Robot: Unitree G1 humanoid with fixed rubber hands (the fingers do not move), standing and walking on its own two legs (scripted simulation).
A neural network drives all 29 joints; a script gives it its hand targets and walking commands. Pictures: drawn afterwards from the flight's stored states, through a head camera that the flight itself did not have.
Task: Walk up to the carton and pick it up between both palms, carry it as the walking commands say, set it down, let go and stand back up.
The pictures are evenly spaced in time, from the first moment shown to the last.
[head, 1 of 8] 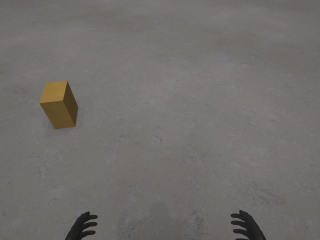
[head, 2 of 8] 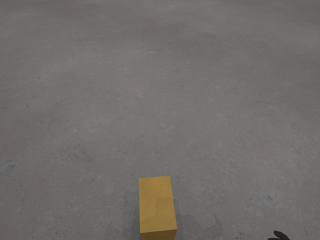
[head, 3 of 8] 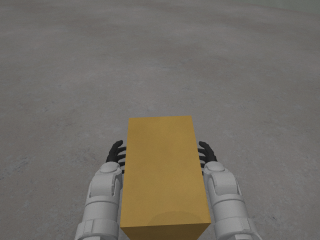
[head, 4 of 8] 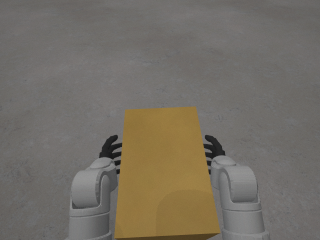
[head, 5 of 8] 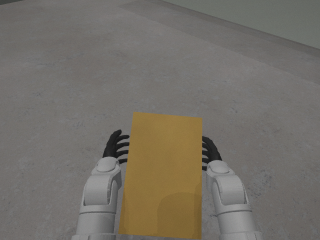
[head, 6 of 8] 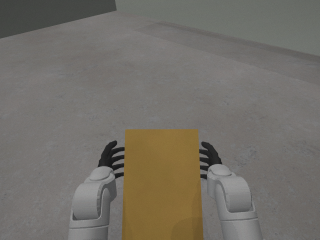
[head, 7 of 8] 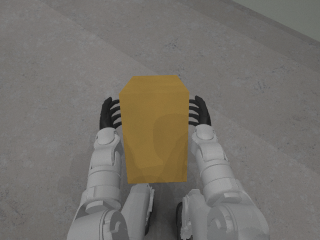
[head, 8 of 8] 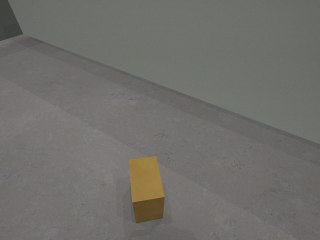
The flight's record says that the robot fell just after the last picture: no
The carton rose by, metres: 0.65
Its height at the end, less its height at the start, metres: +0.00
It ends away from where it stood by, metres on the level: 7.73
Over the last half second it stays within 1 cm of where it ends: yes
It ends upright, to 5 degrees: yes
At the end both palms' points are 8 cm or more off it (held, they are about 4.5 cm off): yes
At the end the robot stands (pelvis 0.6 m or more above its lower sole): yes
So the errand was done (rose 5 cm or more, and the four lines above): yes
